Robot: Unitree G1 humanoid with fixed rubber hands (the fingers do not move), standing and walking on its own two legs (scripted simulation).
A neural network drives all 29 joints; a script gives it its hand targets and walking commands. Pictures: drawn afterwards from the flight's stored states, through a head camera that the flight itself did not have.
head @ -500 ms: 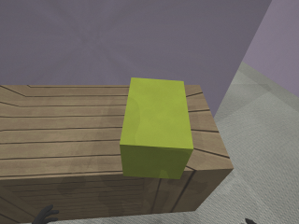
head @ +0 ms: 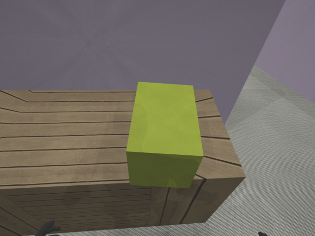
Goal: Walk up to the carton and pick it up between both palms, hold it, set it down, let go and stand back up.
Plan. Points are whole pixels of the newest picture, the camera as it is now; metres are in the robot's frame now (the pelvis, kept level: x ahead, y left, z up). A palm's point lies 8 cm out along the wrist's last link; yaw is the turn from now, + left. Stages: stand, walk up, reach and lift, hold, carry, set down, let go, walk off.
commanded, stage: stand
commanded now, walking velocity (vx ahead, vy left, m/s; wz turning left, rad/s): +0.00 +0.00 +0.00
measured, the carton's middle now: (162, 133) +0.46 +0.00 -0.05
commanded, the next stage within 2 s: none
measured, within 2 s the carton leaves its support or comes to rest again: neither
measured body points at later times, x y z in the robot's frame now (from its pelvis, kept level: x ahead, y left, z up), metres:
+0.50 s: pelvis +0.00 +0.00 +0.00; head -0.02 +0.01 +0.45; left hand +0.10 +0.31 -0.12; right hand +0.10 -0.30 -0.11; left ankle +0.01 +0.12 -0.74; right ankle -0.02 -0.13 -0.74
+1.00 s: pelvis -0.01 +0.00 +0.00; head -0.01 +0.01 +0.45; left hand +0.09 +0.31 -0.12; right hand +0.09 -0.30 -0.11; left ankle +0.01 +0.12 -0.74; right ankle -0.02 -0.13 -0.74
